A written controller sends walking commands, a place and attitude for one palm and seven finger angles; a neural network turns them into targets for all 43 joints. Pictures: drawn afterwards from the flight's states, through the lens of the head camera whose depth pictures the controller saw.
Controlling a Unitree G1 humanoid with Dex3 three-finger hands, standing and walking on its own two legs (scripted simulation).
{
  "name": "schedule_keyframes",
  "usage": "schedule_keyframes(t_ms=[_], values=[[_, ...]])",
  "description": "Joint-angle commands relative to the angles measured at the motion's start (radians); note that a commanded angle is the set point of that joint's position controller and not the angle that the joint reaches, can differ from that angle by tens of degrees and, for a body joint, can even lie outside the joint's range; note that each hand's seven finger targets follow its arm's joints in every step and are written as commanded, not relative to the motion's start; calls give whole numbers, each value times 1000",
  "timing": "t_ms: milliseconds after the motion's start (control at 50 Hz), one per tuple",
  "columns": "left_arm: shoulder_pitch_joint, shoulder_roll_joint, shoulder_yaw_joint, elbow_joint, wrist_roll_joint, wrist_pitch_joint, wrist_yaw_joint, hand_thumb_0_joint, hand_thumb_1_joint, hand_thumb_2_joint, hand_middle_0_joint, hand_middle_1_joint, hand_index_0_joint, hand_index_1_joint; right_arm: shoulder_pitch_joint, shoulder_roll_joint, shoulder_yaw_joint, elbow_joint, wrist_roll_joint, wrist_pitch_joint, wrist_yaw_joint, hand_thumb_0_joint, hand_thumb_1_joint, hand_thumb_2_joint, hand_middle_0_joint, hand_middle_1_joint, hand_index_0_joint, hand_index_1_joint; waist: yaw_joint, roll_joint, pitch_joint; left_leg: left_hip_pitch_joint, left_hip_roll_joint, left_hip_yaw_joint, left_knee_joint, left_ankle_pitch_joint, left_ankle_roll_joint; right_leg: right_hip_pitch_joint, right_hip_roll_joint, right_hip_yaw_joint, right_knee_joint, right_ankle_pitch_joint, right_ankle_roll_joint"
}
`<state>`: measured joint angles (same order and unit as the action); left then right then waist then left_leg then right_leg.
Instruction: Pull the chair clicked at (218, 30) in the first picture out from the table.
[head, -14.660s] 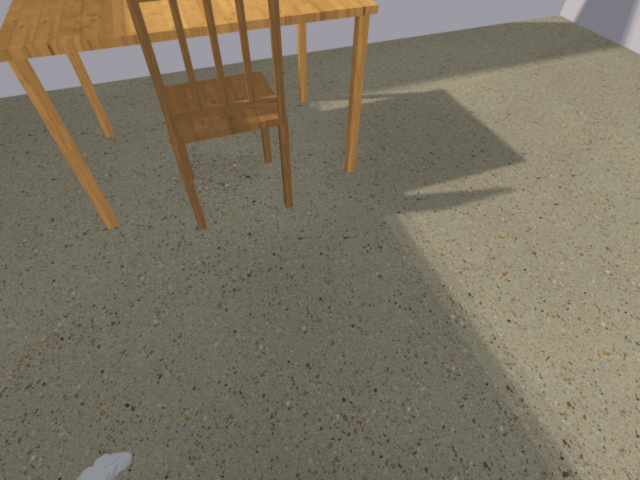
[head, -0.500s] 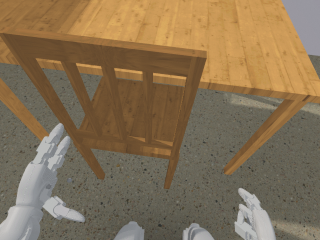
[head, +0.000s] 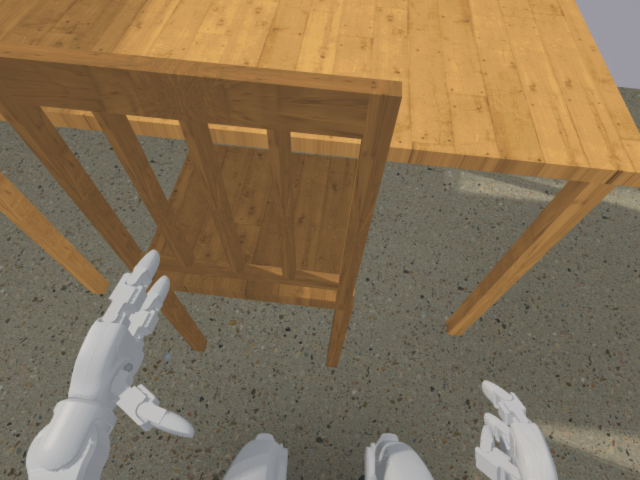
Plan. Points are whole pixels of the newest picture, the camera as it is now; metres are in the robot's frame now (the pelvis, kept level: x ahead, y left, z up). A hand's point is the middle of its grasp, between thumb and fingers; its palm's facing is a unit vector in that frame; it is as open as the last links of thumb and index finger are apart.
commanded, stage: aim the fingers beside a spindle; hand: left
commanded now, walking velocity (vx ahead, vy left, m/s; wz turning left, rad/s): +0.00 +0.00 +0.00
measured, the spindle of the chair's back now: (220, 210) +0.45 +0.16 +0.03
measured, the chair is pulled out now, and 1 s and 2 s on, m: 0.00 0.00 0.00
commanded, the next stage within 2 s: none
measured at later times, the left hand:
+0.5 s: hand (183, 336) +0.28 +0.17 +0.02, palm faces -0.10 -0.99 -0.04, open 16.9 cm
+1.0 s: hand (208, 332) +0.29 +0.15 -0.01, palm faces -0.12 -0.99 -0.02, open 16.9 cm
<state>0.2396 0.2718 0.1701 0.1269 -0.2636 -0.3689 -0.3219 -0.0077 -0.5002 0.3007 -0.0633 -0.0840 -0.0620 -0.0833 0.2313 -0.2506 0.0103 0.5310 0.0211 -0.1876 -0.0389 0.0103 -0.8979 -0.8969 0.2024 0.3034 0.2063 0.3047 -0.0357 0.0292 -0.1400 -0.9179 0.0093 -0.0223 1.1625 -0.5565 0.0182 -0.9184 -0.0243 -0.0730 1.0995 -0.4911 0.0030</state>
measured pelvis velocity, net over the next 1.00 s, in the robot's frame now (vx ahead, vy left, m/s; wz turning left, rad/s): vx -0.01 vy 0.00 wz -0.01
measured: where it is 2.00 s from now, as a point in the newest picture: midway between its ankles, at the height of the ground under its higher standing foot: outside the picture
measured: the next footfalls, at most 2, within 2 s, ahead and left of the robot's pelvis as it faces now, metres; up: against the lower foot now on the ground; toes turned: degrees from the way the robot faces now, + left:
none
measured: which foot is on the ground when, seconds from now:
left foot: down 0.00-1.00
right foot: down 0.00-1.00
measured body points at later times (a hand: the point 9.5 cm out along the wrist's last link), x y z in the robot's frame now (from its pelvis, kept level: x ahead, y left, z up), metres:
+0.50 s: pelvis -0.01 -0.01 -0.01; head +0.09 +0.01 +0.43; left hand +0.28 +0.23 +0.03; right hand +0.17 -0.25 -0.10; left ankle +0.00 +0.10 -0.65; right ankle +0.02 -0.13 -0.65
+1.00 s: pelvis -0.01 +0.00 -0.03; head +0.10 +0.01 +0.41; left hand +0.30 +0.21 -0.01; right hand +0.15 -0.25 -0.12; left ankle +0.00 +0.10 -0.65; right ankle +0.02 -0.13 -0.65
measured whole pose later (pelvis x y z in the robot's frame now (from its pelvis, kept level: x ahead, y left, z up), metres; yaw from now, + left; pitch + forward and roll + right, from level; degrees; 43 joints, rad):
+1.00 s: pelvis -0.01 +0.00 -0.03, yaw +0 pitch +22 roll -2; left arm 0.01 0.23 0.12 0.28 -0.20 -0.41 -0.24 -0.01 -0.50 0.30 -0.07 -0.08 -0.06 -0.08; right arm 0.20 -0.24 0.01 0.54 0.01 -0.12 -0.02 0.01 -0.90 -0.90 0.20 0.30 0.21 0.30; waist -0.05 0.02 -0.14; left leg -1.08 0.01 -0.01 1.28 -0.58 0.02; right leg -1.08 -0.03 -0.06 1.23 -0.52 0.00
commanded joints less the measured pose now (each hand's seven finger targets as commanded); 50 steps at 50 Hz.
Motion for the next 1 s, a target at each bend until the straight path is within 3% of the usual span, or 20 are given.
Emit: schedule_keyframes(t_ms=[0, 20, 60, 120, 180, 240, 320, 340, 360, 420, 480, 540, 620, 660, 720, 800, 820, 880, 940, 980], values=[[-146, 158, 105, -265, -23, -121, 28, 0, -500, 300, -60, -80, -60, -80, -17, -139, -64, -127, 2, -57, -17, 0, -900, -900, 200, 300, 200, 300, -7, 32, -293, 173, -1, -24, -157, 349, -7, 173, 17, 9, -112, 227, -23], [-154, 176, 126, -248, -19, -131, 40, 0, -500, 300, -60, -80, -60, -80, -18, -139, -62, -116, -3, -55, -18, 0, -900, -900, 200, 300, 200, 300, -3, 20, -293, 156, -1, -23, -149, 345, -5, 175, 19, 11, -106, 228, -24], [-137, 141, 109, -207, -13, -137, 46, 0, -500, 300, -60, -80, -60, -80, -24, -133, -62, -118, -2, -52, -14, 0, -900, -900, 200, 300, 200, 300, -1, 23, -284, 143, -4, -19, -147, 340, -7, 169, 17, 12, -97, 228, -24], [-93, 142, 118, -129, -7, -114, 32, 0, -500, 300, -60, -80, -60, -80, -26, -138, -65, -114, 3, -39, -8, 0, -900, -900, 200, 300, 200, 300, 5, 13, -296, 114, -7, -8, -136, 334, -3, 188, 16, 20, -98, 241, -24], [-127, 102, 55, -131, -11, -85, -4, 0, -500, 300, -60, -80, -60, -80, -27, -143, -64, -125, 9, -31, -4, 0, -900, -900, 200, 300, 200, 300, -10, 28, -299, 118, -8, -5, -135, 323, -2, 181, 12, 23, -103, 242, -22], [-202, 115, 52, -154, -18, -85, -15, 0, -500, 300, -60, -80, -60, -80, -24, -148, -64, -126, 8, -33, -11, 0, -900, -900, 200, 300, 200, 300, -24, 12, -312, 111, -5, -11, -122, 307, 4, 172, 12, 30, -105, 229, -19], [-234, 164, 107, -184, -23, -124, 9, 0, -500, 300, -60, -80, -60, -80, -20, -144, -64, -113, 2, -40, -17, 0, -900, -900, 200, 300, 200, 300, -14, 9, -331, 108, -4, -12, -107, 323, 3, 176, 14, 34, -92, 238, -22], [-234, 162, 110, -203, -21, -137, 18, 0, -500, 300, -60, -80, -60, -80, -23, -139, -63, -113, 0, -41, -14, 0, -900, -900, 200, 300, 200, 300, -1, 48, -349, 126, -5, -14, -115, 339, 0, 175, 12, 30, -83, 242, -26], [-217, 130, 82, -193, -18, -140, 23, 0, -500, 300, -60, -80, -60, -80, -25, -134, -62, -115, -1, -42, -11, 0, -900, -900, 200, 300, 200, 300, -6, 48, -343, 138, -5, -15, -114, 352, -1, 162, 12, 26, -80, 250, -25], [-201, 130, 88, -106, -2, -127, 38, 0, -500, 300, -60, -80, -60, -80, -21, -140, -63, -102, -2, -31, -3, 0, -900, -900, 200, 300, 200, 300, -10, 15, -302, 96, -3, -17, -111, 328, -3, 139, 15, 20, -74, 227, -25], [-232, 98, 51, -55, 8, -102, 31, 0, -500, 300, -60, -80, -60, -80, -24, -147, -64, -109, 1, -16, 1, 0, -900, -900, 200, 300, 200, 300, -21, 5, -285, 61, -7, -9, -100, 279, -1, 117, 12, 28, -74, 198, -22], [-224, 100, 45, -70, 9, -95, 22, 0, -500, 300, -60, -80, -60, -80, -23, -148, -65, -125, 3, -10, 4, 0, -900, -900, 200, 300, 200, 300, -9, 10, -318, 73, -7, -10, -107, 280, 0, 133, 11, 28, -74, 191, -26], [-326, 130, 62, -148, 4, -129, 42, 0, -500, 300, -60, -80, -60, -80, -23, -144, -65, -117, -3, -15, -4, 0, -900, -900, 200, 300, 200, 300, -16, 23, -361, 88, -4, -15, -88, 309, 2, 132, 12, 33, -60, 215, -25], [-332, 113, 46, -174, 9, -149, 56, 0, -500, 300, -60, -80, -60, -80, -26, -138, -64, -113, -6, -18, -1, 0, -900, -900, 200, 300, 200, 300, -10, 62, -387, 127, -3, -21, -91, 342, -2, 117, 10, 29, -48, 225, -28], [-304, 108, 48, -118, 21, -150, 76, 0, -500, 300, -60, -80, -60, -80, -21, -142, -64, -101, -10, -13, 3, 0, -900, -900, 200, 300, 200, 300, -12, 29, -366, 101, -1, -27, -86, 341, -4, 102, 12, 21, -37, 219, -28], [-308, 37, -22, -10, 38, -109, 71, 0, -500, 300, -60, -80, -60, -80, -21, -147, -65, -104, -5, 8, 13, 0, -900, -900, 200, 300, 200, 300, -31, -7, -309, 48, -5, -20, -78, 266, -3, 57, 9, 20, -39, 170, -25], [-311, 54, -5, 14, 42, -103, 70, 0, -500, 300, -60, -80, -60, -80, -17, -151, -65, -103, -3, 12, 13, 0, -900, -900, 200, 300, 200, 300, -29, -18, -297, 35, -3, -25, -79, 254, -2, 51, 11, 18, -38, 157, -28], [-357, 66, 3, -14, 44, -102, 73, 0, -500, 300, -60, -80, -60, -80, -18, -150, -67, -116, -2, 23, 13, 0, -900, -900, 200, 300, 200, 300, -20, -12, -339, 38, -6, -21, -72, 263, -1, 67, 9, 26, -29, 172, -29], [-402, 133, 55, -156, 39, -141, 91, 0, -500, 300, -60, -80, -60, -80, -25, -142, -68, -128, -8, 23, 10, 0, -900, -900, 200, 300, 200, 300, 8, 45, -446, 103, -6, -19, -72, 331, -2, 118, 6, 37, -21, 222, -32], [-384, 140, 69, -190, 32, -158, 105, 0, -500, 300, -60, -80, -60, -80, -26, -132, -65, -127, -10, 23, 10, 0, -900, -900, 200, 300, 200, 300, 11, 57, -462, 128, -6, -18, -76, 369, -4, 142, 7, 38, -22, 254, -32]])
